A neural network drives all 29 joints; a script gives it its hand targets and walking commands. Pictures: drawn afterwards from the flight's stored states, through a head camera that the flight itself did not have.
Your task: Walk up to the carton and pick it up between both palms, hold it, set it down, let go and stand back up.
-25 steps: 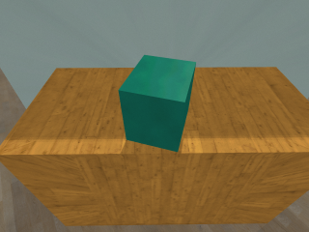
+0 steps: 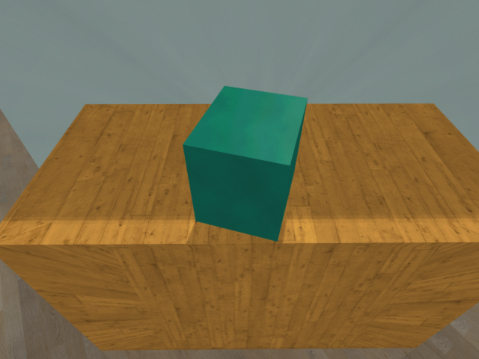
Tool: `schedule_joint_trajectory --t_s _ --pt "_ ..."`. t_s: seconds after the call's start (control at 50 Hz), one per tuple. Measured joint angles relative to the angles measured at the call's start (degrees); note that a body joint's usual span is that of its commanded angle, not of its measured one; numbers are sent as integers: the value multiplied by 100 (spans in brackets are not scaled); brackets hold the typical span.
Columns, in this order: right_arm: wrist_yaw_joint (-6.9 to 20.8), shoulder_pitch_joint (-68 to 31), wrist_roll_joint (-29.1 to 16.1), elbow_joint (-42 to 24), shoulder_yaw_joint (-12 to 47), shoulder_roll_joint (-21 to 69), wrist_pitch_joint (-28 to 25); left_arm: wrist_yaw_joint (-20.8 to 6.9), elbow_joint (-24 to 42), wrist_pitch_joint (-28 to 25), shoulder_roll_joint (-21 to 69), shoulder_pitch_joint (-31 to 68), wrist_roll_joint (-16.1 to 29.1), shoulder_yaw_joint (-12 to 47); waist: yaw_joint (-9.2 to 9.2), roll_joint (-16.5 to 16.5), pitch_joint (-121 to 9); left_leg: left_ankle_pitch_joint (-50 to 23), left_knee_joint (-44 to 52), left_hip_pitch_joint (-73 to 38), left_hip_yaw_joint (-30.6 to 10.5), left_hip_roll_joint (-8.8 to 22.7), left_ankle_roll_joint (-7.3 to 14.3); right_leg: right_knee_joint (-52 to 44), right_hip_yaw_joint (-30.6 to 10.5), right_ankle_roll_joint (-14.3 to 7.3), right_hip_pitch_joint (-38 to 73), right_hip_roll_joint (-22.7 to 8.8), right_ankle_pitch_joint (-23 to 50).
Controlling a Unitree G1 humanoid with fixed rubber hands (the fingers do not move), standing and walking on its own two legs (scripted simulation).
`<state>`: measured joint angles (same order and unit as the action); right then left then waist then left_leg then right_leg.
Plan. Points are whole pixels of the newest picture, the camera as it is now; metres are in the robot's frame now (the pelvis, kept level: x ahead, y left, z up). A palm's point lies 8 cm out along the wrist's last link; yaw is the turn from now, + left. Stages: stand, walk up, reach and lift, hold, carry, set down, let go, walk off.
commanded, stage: stand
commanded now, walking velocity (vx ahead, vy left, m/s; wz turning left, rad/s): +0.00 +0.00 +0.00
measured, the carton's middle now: (250, 161) +0.51 +0.00 +0.06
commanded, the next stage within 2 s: none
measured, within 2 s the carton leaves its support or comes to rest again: neither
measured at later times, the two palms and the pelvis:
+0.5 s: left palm out of the picture -0.01 +0.23 -0.14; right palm out of the picture -0.01 -0.23 -0.14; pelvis +0.01 +0.00 +0.00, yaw +0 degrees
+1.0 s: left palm out of the picture +0.01 +0.23 -0.14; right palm out of the picture +0.01 -0.23 -0.14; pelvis +0.02 +0.00 +0.00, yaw +1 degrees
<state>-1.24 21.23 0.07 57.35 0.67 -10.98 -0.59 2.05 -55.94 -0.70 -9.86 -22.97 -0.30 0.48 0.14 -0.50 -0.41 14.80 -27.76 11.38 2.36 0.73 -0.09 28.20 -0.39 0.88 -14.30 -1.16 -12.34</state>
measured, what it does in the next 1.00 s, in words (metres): stands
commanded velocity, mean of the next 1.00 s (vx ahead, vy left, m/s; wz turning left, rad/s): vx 0.00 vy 0.00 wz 0.00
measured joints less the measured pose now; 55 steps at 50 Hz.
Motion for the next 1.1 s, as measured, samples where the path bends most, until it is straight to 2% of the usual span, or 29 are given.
schedule_joint_trajectory --t_s 1.1 --pt "-95 -162 -17 208 -25 108 -9 55 -454 11 62 450 18 34 -26 38 242 42 296 -335 -88 -29 7 -294 55 33 363 -31 -70"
